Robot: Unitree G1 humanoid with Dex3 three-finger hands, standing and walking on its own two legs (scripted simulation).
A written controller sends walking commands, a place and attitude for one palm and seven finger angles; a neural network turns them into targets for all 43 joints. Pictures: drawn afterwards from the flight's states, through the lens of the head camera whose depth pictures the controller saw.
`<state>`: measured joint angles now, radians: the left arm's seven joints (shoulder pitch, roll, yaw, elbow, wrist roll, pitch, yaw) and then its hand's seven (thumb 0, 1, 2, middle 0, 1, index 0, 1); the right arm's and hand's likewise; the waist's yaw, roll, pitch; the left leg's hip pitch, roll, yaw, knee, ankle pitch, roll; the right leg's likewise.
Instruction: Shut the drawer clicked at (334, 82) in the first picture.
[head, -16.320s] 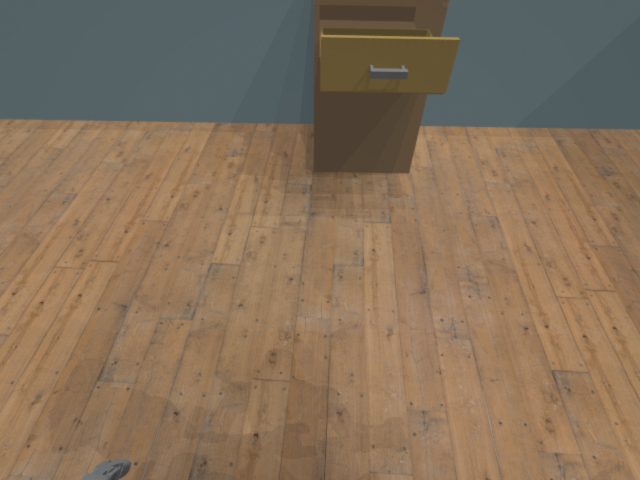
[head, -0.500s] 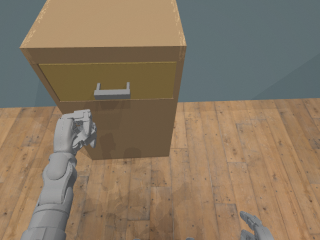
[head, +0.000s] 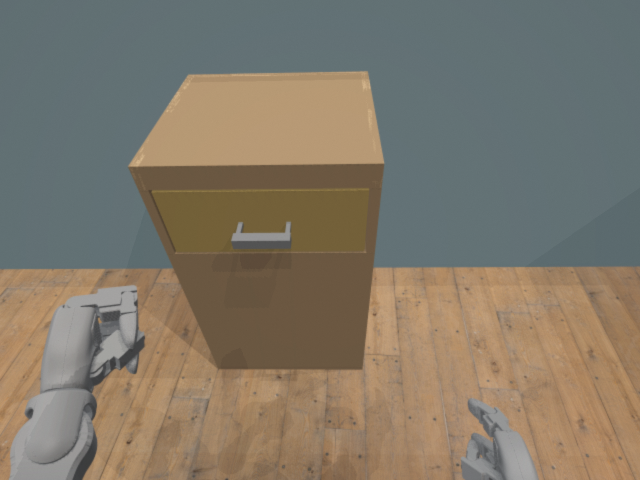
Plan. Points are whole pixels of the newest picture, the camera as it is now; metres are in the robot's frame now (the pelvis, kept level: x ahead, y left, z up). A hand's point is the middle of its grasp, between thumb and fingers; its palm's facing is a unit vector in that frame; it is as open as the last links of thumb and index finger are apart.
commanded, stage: draw the hand back to the body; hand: left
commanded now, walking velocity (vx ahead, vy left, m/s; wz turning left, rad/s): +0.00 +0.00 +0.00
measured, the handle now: (263, 233) +0.61 +0.19 -0.09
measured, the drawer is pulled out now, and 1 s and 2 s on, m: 0.00 0.00 0.00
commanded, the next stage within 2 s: step back with the hand held close in 0.38 s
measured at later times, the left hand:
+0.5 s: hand (90, 372) +0.17 +0.23 +0.15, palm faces +0.39 -0.84 -0.39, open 3.3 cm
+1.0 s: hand (48, 376) +0.16 +0.26 +0.16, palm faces +0.30 -0.80 -0.52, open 3.3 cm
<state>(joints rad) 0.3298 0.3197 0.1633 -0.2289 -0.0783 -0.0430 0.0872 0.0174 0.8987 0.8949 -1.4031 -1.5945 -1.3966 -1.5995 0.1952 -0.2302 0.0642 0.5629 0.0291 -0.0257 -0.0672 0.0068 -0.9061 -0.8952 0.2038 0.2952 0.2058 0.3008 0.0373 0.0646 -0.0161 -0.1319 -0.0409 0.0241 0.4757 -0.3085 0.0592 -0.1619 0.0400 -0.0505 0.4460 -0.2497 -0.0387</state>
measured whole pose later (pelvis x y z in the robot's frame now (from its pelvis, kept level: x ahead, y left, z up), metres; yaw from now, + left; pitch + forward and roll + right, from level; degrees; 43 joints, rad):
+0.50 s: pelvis -0.01 -0.01 +0.00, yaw +0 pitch -4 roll -1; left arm 0.54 0.33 0.27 -0.45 -0.07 -0.09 0.10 0.02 0.89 0.89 -1.41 -1.59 -1.40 -1.60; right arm 0.22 -0.23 0.03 0.62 0.01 -0.12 -0.07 0.01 -0.91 -0.90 0.20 0.30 0.21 0.30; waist 0.06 0.07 0.01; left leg -0.09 -0.02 0.02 0.45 -0.29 0.04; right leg -0.11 0.06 -0.05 0.40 -0.22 -0.06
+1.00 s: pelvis -0.04 +0.02 +0.00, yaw -1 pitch +1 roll -1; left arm 0.64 0.42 0.39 -0.56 -0.04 -0.21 0.11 0.02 0.89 0.89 -1.41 -1.59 -1.40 -1.60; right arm 0.19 -0.23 -0.03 0.56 0.01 -0.03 -0.07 0.01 -0.91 -0.90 0.20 0.29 0.20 0.30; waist 0.00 0.01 0.01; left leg -0.26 -0.06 0.06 0.48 -0.25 0.09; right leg -0.30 0.01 -0.02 0.47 -0.19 -0.01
